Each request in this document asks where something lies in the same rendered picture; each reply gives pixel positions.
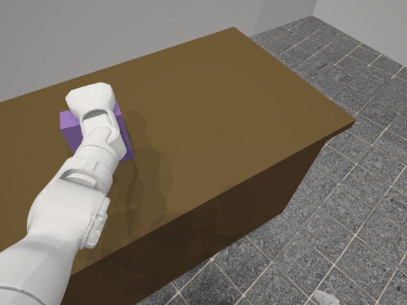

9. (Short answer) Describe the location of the sponge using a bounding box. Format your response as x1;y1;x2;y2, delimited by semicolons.
60;100;135;162

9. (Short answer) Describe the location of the robot right hand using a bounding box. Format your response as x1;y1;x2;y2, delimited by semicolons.
314;290;340;305

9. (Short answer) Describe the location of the table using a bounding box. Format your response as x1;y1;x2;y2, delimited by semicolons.
0;27;356;305

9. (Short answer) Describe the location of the left robot forearm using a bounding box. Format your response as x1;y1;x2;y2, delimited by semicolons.
27;106;127;233

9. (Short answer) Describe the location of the left robot upper arm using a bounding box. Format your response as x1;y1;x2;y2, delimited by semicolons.
0;179;110;305

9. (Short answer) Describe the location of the robot left hand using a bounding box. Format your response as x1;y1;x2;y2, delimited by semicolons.
66;82;115;119

